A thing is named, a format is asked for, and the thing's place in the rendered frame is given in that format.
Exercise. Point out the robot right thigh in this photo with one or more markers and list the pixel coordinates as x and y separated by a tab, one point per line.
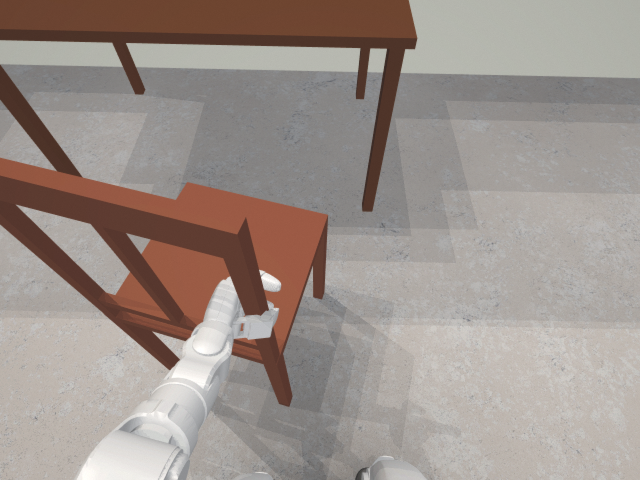
392	470

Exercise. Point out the left robot upper arm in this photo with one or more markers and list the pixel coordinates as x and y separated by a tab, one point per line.
127	456

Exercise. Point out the left robot forearm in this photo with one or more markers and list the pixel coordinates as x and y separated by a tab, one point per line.
180	404

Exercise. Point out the chair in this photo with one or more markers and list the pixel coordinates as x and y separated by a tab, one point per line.
203	237

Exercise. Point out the left robot hand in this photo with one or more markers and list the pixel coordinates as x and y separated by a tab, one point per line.
225	306

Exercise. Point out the table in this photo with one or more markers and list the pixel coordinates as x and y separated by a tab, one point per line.
364	24

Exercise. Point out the robot right shin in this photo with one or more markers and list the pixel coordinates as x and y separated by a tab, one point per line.
382	458

